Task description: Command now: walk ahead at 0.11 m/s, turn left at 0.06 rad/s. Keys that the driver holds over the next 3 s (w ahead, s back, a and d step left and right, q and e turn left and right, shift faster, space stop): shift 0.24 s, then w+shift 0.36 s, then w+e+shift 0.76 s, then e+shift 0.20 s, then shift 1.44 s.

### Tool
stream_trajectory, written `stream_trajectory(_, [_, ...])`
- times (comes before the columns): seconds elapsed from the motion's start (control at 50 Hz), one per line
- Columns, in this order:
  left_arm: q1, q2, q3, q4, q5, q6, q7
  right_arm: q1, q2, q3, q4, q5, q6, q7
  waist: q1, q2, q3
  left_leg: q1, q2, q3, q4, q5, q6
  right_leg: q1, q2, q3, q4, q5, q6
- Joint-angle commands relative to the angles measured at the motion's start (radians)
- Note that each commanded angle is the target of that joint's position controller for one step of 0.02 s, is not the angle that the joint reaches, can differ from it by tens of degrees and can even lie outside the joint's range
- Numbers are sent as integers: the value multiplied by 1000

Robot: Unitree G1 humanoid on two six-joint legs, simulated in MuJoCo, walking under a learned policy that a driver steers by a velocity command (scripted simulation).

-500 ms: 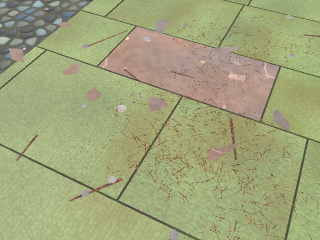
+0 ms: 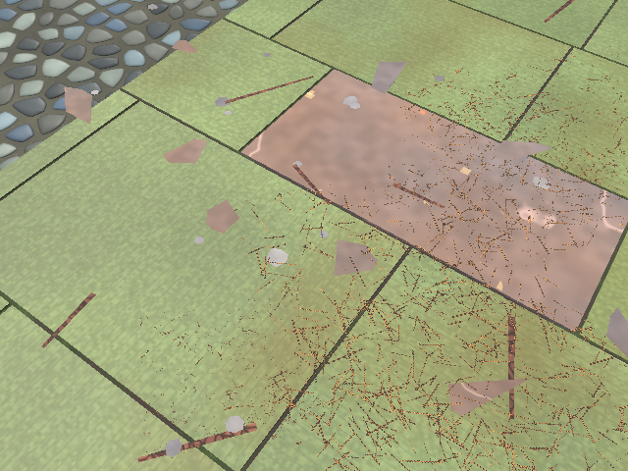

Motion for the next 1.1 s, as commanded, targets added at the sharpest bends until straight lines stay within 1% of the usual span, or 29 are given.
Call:
stream_trajectory(0.02, [173,53,14,21,-1,24,11,7,-120,-36,-31,-6,-11,1,32,130,-206,44,236,-160,-110,424,127,214,12,-19,-136,99,0])
stream_trajectory(0.08, [128,51,12,25,17,32,14,-12,-122,-41,-19,6,18,2,43,106,-131,-115,190,-186,-141,-183,62,331,21,-32,-325,220,-29])
stream_trajectory(0.1, [100,73,14,14,31,27,15,5,-107,-38,-12,4,26,1,35,64,-84,-176,173,-203,-142,-344,22,346,-23,25,-389,213,-47])
stream_trajectory(0.12, [86,112,15,-4,42,16,18,22,-93,-37,-10,3,32,0,19,-6,-42,-199,138,-185,-87,-384,-11,312,-126,142,-495,143,-70])
stream_trajectory(0.14, [25,164,28,-5,23,11,17,86,-74,-38,4,18,43,1,-40,-140,-11,-63,55,-92,-50,-285,-27,107,-187,215,-580,-13,-111])
stream_trajectory(0.18, [-36,101,15,1,7,0,13,89,-91,-47,36,6,48,2,-56,-129,26,151,66,-88,-14,-124,-34,-69,-141,198,-644,-140,-84])
stream_trajectory(0.24, [3,96,19,27,-1,-10,18,111,-121,-57,73,3,33,1,-36,-55,-9,119,110,-138,-66,-99,-28,67,-76,119,-574,40,-65])
stream_trajectory(0.28, [61,135,38,38,4,-8,8,132,-143,-68,92,1,33,2,-9,-37,-39,16,61,-109,-43,-472,-3,138,-53,123,-551,-242,-104])
stream_trajectory(0.3, [78,155,47,34,6,-5,1,96,-152,-74,76,-2,35,9,8,-35,1,-70,57,-111,-25,-564,7,139,-83,172,-584,-374,-134])
stream_trajectory(0.34, [105,192,73,47,-1,-10,0,2,-101,-66,34,4,28,28,34,-127,40,-171,34,21,158,-296,-19,210,-238,359,-735,-425,-213])
stream_trajectory(0.38, [45,184,84,36,1,-29,-2,20,-131,-77,32,-1,11,35,0,-95,-6,-143,91,16,288,-213,-26,207,-294,378,-789,-260,-233])
stream_trajectory(0.46, [-108,181,94,12,-15,-46,-13,189,-98,-80,85,8,-8,39,-118,-84,-6,207,52,119,66,-229,-3,9,-165,128,-692,-209,-176])
stream_trajectory(0.48, [-132,171,95,8,-7,-44,-12,278,-103,-85,122,6,-10,31,-157,-30,15,333,25,146,2,-235,-4,-94,-129,88,-584,-252,-172])
stream_trajectory(0.5, [-169,116,81,-11,9,-46,-14,404,-135,-94,166,-3,-23,19,-202,102,15,505,104,5,-77,-343,16,-266,-67,14,-334,-191,-152])
stream_trajectory(0.52, [-195,-3,46,-61,8,-58,-24,463,-213,-105,160,-24,-36,9,-205,344,-17,578,381,-479,-275,-702,83,-457,46,-94,46,-83,-111])
stream_trajectory(0.54, [-194,34,50,-87,19,-66,-33,366,-229,-105,131,-23,-33,7,-138,229,27,476,475,-721,-359,-836,154,-568,28,24,152,19,-131])
stream_trajectory(0.58, [-187,106,65,-76,21,-75,-53,241,-215,-106,91,-6,-43,12,-68,65,9,414,417,-562,-329,-681,133,-528,-58,52,189,196,-114])
stream_trajectory(0.64, [-144,106,69,-42,24,-56,-72,239,-183,-96,101,1,-65,2,-51,95,-9,381,319,-318,-389,-470,74,-451,-52,29,186,289,-71])
stream_trajectory(0.74, [-268,86,64,-87,12,-34,-75,316,-152,-87,139,-1,-81,2,-77,86,62,381,281,-43,-418,-200,25,-506,1,18,136,405,-68])
stream_trajectory(0.82, [-376,63,42,-134,18,-36,-96,324,-131,-75,155,-5,-96,-5,-91,81,120,369,276,117,-470,-15,-1,-419,-23,-100,-40,490,-104])
stream_trajectory(0.86, [-397,52,31,-151,18,-37,-100,330,-145,-73,172,-5,-96,-10,-86,81,131,424,287,190,-447,241,-18,-355,-9,-164,-127,462,-148])
stream_trajectory(0.92, [-303,93,38,-143,18,-35,-82,345,-214,-82,189,-14,-72,-35,-11,156,7,568,315,258,-158,1128,-48,-166,118,-273,-169,323,-219])
stream_trajectory(0.96, [38,166,72,-53,6,-44,-70,298,-286,-105,167,-25,-36,-47,150,202,-171,521,347,248,303,1280,-31,159,178,-243,-179,181,-270])
stream_trajectory(0.98, [237,221,103,1,16,-47,-56,257,-299,-112,149,-22,-37,-42,244,169,-248,317,330,241,614,1068,-26,449,152,-130,-265,136,-301])
stream_trajectory(1.0, [215,293,139,-1,3,-27,-36,200,-186,-93,95,-6,-57,-19,178,-101,-273,-119,134,210,1018,82,-69,725,-59,285,-341,-105,-367])
stream_trajectory(1.02, [151,364,147,-21,16,-17,-44,168,-169,-79,-7,14,-89,4,96,-165,-356,-449,10,-5,1246,-317,-82,857,-238,831,-558,-199,-531])
stream_trajectory(1.04, [163,318,144,-13,12,-18,-34,24,-200,-77,-38,2,-107,3,134,7,-255,-537,87,-92,1211,-221,-59,796,-224,772,-616,-105,-481])
stream_trajectory(1.06, [163,266,133,16,8,-27,-23,25,-187,-68,-48,3,-118,4,83,78,-136,-501,132,-86,1102,-186,-52,619,-207,669,-642,8,-438])
stream_trajectory(1.1, [90,206,111,13,11,-49,-9,30,-157,-57,-52,-34,-89,5,-23,139,-34,-366,192,-79,945,-212,-78,340,-103,470,-650,176,-374])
